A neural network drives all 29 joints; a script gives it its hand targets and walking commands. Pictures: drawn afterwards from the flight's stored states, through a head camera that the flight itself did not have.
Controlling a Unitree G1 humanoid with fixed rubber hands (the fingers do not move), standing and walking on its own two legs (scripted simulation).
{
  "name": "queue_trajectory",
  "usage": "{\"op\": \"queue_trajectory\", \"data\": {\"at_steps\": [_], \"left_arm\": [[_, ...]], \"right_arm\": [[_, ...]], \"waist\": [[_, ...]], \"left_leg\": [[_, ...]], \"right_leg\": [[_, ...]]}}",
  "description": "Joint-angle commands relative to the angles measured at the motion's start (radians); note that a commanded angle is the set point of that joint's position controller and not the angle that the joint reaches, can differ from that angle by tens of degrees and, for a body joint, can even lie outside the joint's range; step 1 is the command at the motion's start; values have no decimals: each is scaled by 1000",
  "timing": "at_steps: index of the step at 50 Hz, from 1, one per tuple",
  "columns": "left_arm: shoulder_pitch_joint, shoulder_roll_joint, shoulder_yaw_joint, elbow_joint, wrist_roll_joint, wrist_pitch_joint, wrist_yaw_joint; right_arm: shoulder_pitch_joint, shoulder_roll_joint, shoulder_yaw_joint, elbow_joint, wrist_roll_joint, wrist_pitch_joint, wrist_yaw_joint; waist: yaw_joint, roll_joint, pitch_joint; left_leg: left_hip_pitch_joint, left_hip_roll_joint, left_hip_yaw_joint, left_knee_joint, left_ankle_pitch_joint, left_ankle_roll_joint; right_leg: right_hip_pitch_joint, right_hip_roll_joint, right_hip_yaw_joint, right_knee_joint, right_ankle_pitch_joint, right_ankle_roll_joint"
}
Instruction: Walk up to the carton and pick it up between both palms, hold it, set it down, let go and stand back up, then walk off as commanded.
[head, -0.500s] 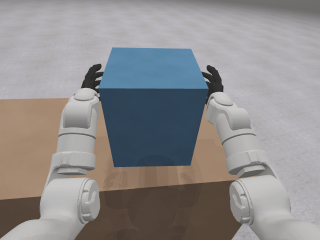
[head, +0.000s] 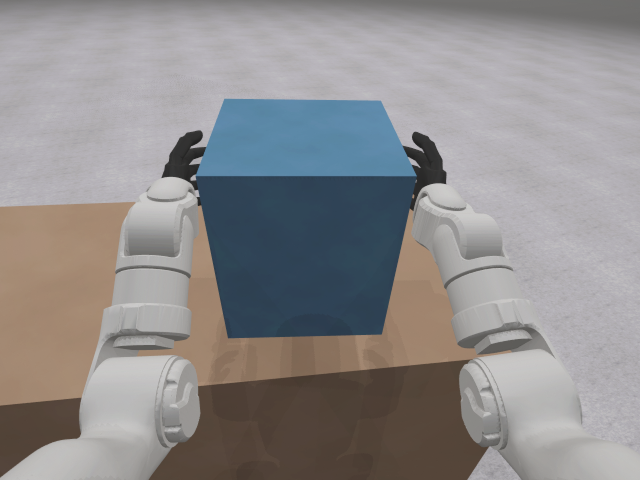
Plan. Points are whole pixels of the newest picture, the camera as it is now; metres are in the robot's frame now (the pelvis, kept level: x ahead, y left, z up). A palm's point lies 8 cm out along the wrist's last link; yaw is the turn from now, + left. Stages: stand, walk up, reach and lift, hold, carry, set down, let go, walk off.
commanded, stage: hold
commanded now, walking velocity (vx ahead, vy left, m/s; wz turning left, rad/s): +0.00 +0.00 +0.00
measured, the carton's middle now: (304, 219) +0.40 +0.01 +0.18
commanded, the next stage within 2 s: none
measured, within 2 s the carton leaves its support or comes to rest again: neither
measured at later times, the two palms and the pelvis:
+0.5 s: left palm (185, 188) +0.37 +0.15 +0.24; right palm (435, 193) +0.37 -0.15 +0.24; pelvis +0.00 +0.00 +0.00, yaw +0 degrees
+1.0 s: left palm (184, 189) +0.37 +0.15 +0.24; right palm (434, 192) +0.37 -0.15 +0.24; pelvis +0.00 +0.00 +0.00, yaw +0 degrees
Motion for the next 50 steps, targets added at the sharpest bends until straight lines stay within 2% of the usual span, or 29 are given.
{"op": "queue_trajectory", "data": {"at_steps": [1,2,3,4,6,7,8,9,10,13,14,17,21,22,23,26,27,29,30,31,34,35,37,39,41,44,45,46,50], "left_arm": [[-777,-678,-363,-210,-130,-75,-161],[-725,-685,-367,-192,-138,-70,-162],[-769,-690,-396,-312,-164,-85,-156],[-745,-676,-362,-245,-136,-76,-154],[-719,-646,-353,-228,-135,-73,-155],[-749,-667,-365,-235,-138,-68,-160],[-705,-672,-341,-201,-119,-62,-166],[-744,-678,-362,-213,-120,-64,-167],[-761,-668,-361,-251,-127,-71,-161],[-733,-698,-384,-215,-131,-68,-157],[-750,-661,-345,-216,-114,-65,-158],[-816,-690,-401,-289,-141,-73,-153],[-826,-698,-368,-189,-115,-72,-151],[-812,-702,-384,-263,-118,-77,-149],[-838,-680,-369,-243,-128,-81,-143],[-755,-665,-337,-195,-131,-83,-148],[-765,-670,-368,-254,-149,-84,-155],[-796,-668,-370,-273,-149,-88,-151],[-776,-643,-314,-184,-112,-75,-156],[-739,-653,-341,-230,-133,-79,-158],[-716,-627,-308,-151,-104,-64,-180],[-764,-642,-334,-238,-128,-80,-171],[-714,-650,-318,-173,-122,-71,-166],[-785,-660,-345,-172,-132,-67,-174],[-777,-676,-386,-270,-134,-82,-165],[-805,-704,-411,-252,-140,-77,-160],[-811,-705,-390,-239,-136,-78,-160],[-787,-685,-360,-185,-114,-70,-158],[-819,-682,-353,-224,-112,-75,-159]], "right_arm": [[-908,641,338,-424,169,-33,142],[-927,629,357,-483,175,-41,136],[-885,660,374,-506,186,-40,134],[-900,644,374,-491,186,-32,134],[-853,649,357,-460,171,-16,131],[-871,635,339,-439,167,-23,127],[-889,649,352,-458,174,-22,126],[-863,633,324,-403,165,-12,127],[-912,657,361,-476,184,-29,134],[-880,609,334,-423,183,-22,137],[-813,613,315,-328,176,0,140],[-857,620,317,-405,180,-19,146],[-887,613,305,-308,167,-20,162],[-899,646,341,-409,194,-35,163],[-885,639,331,-354,184,-24,163],[-914,666,363,-454,182,-26,147],[-899,671,376,-491,189,-23,136],[-846,655,362,-412,182,-13,132],[-871,643,362,-391,188,-5,135],[-873,671,387,-438,191,-12,135],[-840,617,323,-373,173,5,123],[-876,667,365,-451,186,-13,129],[-881,641,340,-422,180,-2,129],[-888,643,303,-394,153,-5,129],[-862,637,327,-426,187,-14,136],[-824,604,317,-351,173,-12,143],[-851,613,299,-348,171,-5,152],[-868,601,285,-330,168,-7,152],[-869,609,297,-328,179,-18,164]], "waist": [[1,27,-370],[-6,17,-371],[-16,18,-445],[5,28,-394],[-2,1,-358],[-26,18,-355],[-3,13,-342],[-20,40,-306],[10,21,-397],[-26,58,-342],[-23,54,-279],[-28,66,-377],[-17,102,-253],[7,89,-382],[1,83,-347],[21,-12,-344],[-3,-17,-408],[-13,25,-382],[12,2,-304],[6,-21,-390],[-19,1,-268],[10,-24,-383],[11,-21,-303],[-24,31,-312],[-29,55,-377],[-41,120,-328],[-41,76,-305],[-34,79,-282],[-18,85,-286]], "left_leg": [[232,-65,-37,-20,144,22],[243,-64,-51,-23,173,22],[275,-62,-51,-5,235,17],[244,-74,-49,-13,179,21],[231,-73,-42,-21,136,25],[243,-63,-43,-22,131,17],[239,-76,-36,-19,141,26],[242,-70,-40,-36,114,13],[241,-70,-34,-16,144,24],[248,-57,-52,-12,163,8],[250,-57,-54,-33,131,10],[239,-52,-46,-26,112,3],[205,-47,-47,-52,57,1],[238,-54,-41,-28,135,7],[235,-56,-42,-30,109,11],[203,-70,-37,-25,116,35],[229,-68,-44,-13,163,33],[258,-65,-47,-16,173,19],[224,-72,-39,-29,97,35],[242,-71,-44,-21,177,33],[219,-67,-47,-30,105,28],[232,-64,-37,-21,139,36],[217,-62,-42,-41,101,32],[220,-63,-37,-47,47,27],[246,-59,-51,-13,168,7],[250,-49,-52,-26,131,-10],[224,-44,-51,-35,119,-3],[210,-47,-48,-48,45,3],[200,-50,-56,-45,64,5]], "right_leg": [[160,33,-65,-137,171,58],[192,37,-65,-137,231,61],[207,41,-74,-113,289,58],[191,38,-74,-132,245,65],[175,26,-54,-136,238,72],[166,30,-65,-142,204,69],[169,27,-59,-140,218,69],[142,31,-69,-148,157,61],[186,29,-65,-125,209,66],[153,43,-66,-140,176,41],[143,37,-71,-146,140,51],[164,42,-70,-138,125,36],[95,36,-82,-149,37,29],[140,37,-83,-125,127,38],[118,30,-65,-136,106,39],[160,30,-58,-142,165,67],[204,31,-52,-123,267,71],[159,34,-64,-127,239,63],[144,27,-57,-144,169,70],[194,32,-68,-125,268,73],[158,25,-62,-146,193,69],[181,32,-58,-134,214,70],[149,41,-72,-146,138,62],[131,23,-57,-151,93,52],[188,38,-58,-128,198,41],[129,43,-73,-135,129,28],[128,47,-74,-138,113,26],[121,38,-73,-156,36,32],[117,31,-69,-137,60,33]]}}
